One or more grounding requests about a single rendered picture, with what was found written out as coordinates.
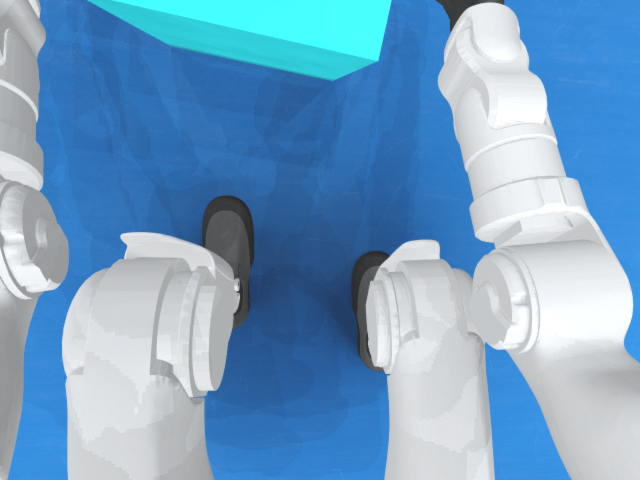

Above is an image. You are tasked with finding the robot left forearm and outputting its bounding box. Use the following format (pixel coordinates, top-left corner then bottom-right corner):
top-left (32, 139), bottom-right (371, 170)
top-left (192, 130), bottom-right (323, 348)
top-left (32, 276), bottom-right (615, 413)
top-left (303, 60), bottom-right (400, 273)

top-left (0, 0), bottom-right (46, 191)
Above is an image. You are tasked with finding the robot right forearm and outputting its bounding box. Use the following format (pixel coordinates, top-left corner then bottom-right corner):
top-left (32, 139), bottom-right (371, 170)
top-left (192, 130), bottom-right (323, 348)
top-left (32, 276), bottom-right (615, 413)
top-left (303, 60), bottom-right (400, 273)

top-left (438, 2), bottom-right (633, 325)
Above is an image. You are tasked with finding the left robot foot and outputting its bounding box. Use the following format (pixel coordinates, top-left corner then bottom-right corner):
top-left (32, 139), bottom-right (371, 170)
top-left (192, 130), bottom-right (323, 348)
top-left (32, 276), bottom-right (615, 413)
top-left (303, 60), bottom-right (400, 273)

top-left (202, 196), bottom-right (254, 329)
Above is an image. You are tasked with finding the left robot upper arm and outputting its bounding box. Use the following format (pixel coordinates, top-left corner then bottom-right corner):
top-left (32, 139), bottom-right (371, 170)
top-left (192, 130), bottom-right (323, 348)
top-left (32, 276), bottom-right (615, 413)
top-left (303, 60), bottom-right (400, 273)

top-left (0, 179), bottom-right (69, 480)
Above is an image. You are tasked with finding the right robot upper arm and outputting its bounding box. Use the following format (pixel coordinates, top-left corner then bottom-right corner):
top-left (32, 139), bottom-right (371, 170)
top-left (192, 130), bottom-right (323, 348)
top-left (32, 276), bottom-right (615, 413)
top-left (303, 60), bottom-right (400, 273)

top-left (469, 240), bottom-right (640, 480)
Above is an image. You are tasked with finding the robot right shin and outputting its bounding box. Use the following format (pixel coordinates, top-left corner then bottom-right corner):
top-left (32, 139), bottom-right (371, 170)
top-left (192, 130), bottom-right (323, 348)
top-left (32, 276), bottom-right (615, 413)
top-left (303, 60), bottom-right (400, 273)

top-left (368, 240), bottom-right (485, 367)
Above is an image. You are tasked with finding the right robot hand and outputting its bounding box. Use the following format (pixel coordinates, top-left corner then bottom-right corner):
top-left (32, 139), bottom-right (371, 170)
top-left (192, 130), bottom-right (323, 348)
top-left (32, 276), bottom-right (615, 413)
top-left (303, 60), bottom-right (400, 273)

top-left (436, 0), bottom-right (504, 32)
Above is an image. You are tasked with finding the carton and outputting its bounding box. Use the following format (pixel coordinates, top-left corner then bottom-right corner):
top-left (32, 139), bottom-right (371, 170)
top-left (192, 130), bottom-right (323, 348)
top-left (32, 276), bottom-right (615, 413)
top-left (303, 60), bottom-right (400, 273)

top-left (87, 0), bottom-right (392, 81)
